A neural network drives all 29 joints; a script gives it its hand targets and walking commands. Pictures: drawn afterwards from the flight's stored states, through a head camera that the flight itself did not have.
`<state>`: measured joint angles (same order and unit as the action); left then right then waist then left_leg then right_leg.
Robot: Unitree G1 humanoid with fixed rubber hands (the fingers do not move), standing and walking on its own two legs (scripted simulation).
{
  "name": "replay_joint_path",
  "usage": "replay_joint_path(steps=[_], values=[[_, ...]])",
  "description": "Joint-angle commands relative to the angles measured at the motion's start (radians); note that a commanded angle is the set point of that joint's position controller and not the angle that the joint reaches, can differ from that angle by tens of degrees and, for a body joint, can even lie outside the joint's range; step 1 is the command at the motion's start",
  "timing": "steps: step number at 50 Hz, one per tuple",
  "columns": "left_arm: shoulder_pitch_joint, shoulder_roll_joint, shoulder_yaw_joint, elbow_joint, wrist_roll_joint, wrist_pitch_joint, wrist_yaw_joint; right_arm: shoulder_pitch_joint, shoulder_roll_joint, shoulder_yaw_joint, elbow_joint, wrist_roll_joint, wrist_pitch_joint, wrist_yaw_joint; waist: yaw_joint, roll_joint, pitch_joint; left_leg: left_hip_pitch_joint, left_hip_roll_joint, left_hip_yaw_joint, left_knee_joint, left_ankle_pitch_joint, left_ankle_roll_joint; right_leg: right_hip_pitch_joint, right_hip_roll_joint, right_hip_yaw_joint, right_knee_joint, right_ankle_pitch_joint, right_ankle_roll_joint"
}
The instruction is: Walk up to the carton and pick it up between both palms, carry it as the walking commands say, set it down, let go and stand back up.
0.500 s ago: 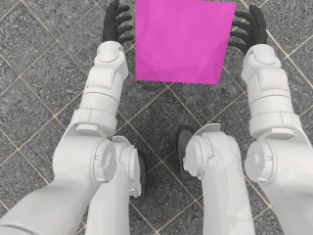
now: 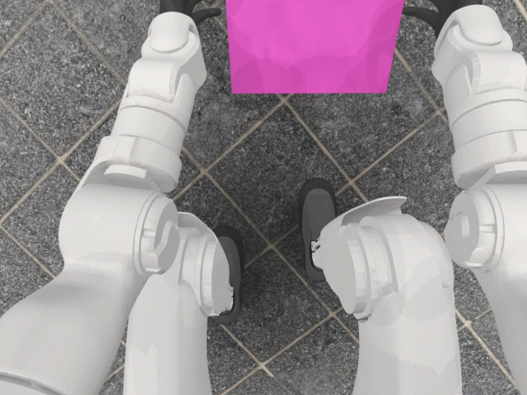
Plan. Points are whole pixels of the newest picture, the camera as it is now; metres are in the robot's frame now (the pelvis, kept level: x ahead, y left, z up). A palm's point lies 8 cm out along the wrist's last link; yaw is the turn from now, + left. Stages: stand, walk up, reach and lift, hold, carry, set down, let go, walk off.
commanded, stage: set down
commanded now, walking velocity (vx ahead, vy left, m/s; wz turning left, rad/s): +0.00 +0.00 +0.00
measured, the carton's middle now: (308, 15) +0.56 -0.12 -0.27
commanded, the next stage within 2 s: none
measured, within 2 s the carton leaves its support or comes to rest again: rests again in 1.96 s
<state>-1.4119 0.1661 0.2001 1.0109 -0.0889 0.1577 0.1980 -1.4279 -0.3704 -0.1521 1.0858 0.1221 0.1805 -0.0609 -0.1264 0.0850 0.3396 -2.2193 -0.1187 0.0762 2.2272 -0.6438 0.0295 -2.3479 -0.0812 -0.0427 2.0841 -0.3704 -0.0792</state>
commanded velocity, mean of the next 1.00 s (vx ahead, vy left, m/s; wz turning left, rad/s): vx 0.00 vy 0.00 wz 0.00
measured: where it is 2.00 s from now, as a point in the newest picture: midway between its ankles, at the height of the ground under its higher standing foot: (271, 268)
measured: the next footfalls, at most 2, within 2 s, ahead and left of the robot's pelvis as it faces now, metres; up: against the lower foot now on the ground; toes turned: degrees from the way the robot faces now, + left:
none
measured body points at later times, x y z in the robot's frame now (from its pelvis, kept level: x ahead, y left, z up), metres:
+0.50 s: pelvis +0.00 +0.00 -0.01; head +0.37 -0.04 +0.24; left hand +0.57 +0.04 -0.18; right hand +0.53 -0.28 -0.18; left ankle +0.10 +0.09 -0.33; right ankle +0.16 -0.11 -0.33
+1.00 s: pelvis +0.01 +0.00 -0.01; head +0.38 -0.04 +0.24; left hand +0.58 +0.04 -0.19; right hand +0.53 -0.28 -0.18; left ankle +0.10 +0.09 -0.33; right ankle +0.16 -0.11 -0.33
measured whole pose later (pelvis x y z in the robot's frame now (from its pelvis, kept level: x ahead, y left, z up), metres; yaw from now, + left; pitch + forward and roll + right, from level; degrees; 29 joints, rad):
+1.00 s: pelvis +0.01 +0.00 -0.01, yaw +0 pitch +37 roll +0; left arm -1.47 0.14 0.29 1.01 0.04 0.13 0.10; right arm -1.47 -0.41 -0.29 1.17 0.09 0.10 0.05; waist -0.13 0.07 0.38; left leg -2.24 -0.14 0.08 2.27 -0.68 0.04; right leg -2.36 -0.09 -0.04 2.13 -0.41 -0.07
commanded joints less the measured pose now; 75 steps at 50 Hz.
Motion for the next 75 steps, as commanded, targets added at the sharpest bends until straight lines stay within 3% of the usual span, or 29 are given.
replay_joint_path(steps=[1, 14, 23, 75], values=[[-0.609, -0.822, -0.32, -0.139, -0.054, -0.032, -0.264, -0.575, 0.781, 0.22, -0.187, 0.078, -0.062, 0.233, -0.087, 0.004, -1.179, 0.195, -0.061, -0.066, -0.214, 0.148, -0.007, 0.929, 0.111, 0.092, -0.056, 0.275, 0.049], [-0.574, -0.834, -0.259, -0.079, -0.004, -0.008, -0.286, -0.564, 0.733, 0.148, -0.109, 0.045, -0.045, 0.292, -0.096, 0.039, -1.013, 0.165, -0.054, -0.077, -0.211, 0.121, -0.006, 0.754, 0.1, 0.087, -0.037, 0.167, 0.04], [-0.518, -0.823, -0.242, -0.07, 0.02, -0.005, -0.288, -0.49, 0.715, 0.126, -0.081, 0.025, -0.039, 0.313, -0.102, 0.036, -0.952, 0.154, -0.056, -0.087, -0.21, 0.149, -0.009, 0.705, 0.096, 0.087, -0.029, 0.186, 0.044], [-0.268, -0.629, -0.103, 0.089, 0.2, -0.007, -0.293, -0.287, 0.533, 0.014, 0.131, -0.045, -0.079, 0.297, -0.027, 0.04, -0.648, 0.085, -0.026, -0.099, -0.198, 0.167, -0.024, 0.583, 0.1, 0.133, -0.016, 0.173, 0.047]])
